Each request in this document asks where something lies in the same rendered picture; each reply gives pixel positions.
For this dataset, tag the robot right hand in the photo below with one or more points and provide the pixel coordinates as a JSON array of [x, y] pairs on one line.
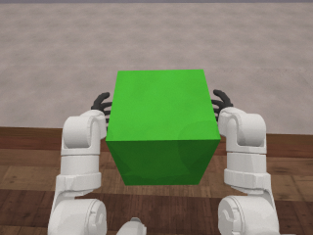
[[222, 105]]

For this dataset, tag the robot left hand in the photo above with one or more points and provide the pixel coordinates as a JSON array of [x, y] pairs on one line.
[[98, 105]]

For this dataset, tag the right robot upper arm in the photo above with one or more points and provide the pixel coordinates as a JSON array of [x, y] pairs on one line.
[[247, 215]]

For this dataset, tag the robot right forearm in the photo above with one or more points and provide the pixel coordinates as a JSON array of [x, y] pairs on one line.
[[246, 167]]

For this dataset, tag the left robot thigh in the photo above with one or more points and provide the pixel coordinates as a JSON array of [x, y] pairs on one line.
[[132, 228]]

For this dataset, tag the robot left forearm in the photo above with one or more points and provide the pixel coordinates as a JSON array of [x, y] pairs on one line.
[[81, 147]]

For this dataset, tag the carton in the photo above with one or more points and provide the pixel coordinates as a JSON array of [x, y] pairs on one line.
[[162, 128]]

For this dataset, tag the left robot upper arm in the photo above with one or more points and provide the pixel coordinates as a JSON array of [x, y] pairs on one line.
[[79, 217]]

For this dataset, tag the left robot shin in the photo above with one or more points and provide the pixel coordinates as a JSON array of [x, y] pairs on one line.
[[135, 219]]

